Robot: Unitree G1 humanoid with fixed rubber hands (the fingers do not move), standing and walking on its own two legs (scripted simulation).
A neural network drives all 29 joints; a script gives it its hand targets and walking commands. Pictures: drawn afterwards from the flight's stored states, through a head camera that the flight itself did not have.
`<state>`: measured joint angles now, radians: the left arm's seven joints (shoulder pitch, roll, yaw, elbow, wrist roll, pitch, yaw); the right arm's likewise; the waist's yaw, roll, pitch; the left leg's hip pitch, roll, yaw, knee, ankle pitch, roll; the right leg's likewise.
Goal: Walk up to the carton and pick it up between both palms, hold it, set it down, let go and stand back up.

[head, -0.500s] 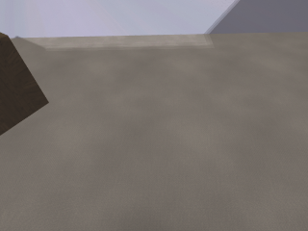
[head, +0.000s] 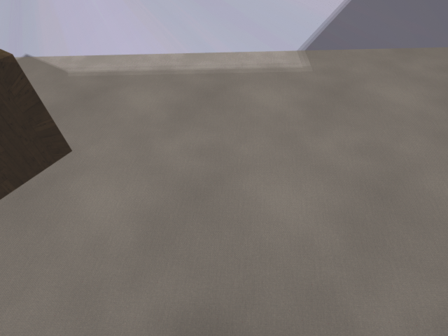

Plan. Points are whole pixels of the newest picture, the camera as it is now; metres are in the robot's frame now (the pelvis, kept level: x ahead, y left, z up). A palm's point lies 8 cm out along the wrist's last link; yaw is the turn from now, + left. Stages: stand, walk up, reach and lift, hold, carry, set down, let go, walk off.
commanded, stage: stand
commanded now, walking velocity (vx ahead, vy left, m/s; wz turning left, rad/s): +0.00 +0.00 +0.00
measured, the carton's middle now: out of the picture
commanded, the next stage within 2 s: walk up in 1.16 s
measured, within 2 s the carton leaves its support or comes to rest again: neither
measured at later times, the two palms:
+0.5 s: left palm out of the picture -0.03 +0.20 -0.15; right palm out of the picture -0.03 -0.21 -0.15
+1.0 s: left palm out of the picture -0.03 +0.19 -0.15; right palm out of the picture -0.04 -0.21 -0.15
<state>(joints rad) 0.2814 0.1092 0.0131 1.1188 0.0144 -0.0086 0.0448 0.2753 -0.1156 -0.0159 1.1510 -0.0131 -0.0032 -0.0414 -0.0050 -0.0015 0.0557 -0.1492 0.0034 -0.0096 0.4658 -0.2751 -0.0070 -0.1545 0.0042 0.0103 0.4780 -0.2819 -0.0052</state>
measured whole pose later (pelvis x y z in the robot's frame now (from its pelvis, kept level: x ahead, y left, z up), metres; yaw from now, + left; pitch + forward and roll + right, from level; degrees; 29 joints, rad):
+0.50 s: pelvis +0.00 +0.00 +0.00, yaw +0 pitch -3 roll +0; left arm 0.30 0.10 0.00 1.17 0.01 -0.01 0.05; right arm 0.29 -0.11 0.00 1.19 -0.01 0.00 -0.05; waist 0.00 0.00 0.05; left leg -0.14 0.01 -0.01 0.45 -0.26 -0.01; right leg -0.15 0.01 0.01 0.46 -0.27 -0.01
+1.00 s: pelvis +0.00 -0.01 +0.00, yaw +0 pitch -2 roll +0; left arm 0.30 0.09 0.00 1.17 0.01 -0.01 0.05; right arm 0.31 -0.10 0.00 1.18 -0.01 -0.01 -0.05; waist 0.00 0.00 0.04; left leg -0.16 0.02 -0.02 0.45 -0.26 -0.02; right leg -0.16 0.02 0.00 0.45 -0.26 -0.02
